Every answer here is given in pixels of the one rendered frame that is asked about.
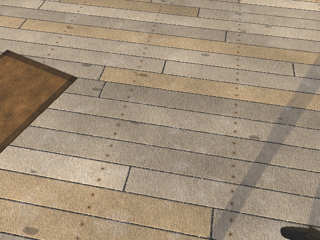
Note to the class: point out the right robot hand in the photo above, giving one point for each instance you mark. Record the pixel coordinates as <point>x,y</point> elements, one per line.
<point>300,233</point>

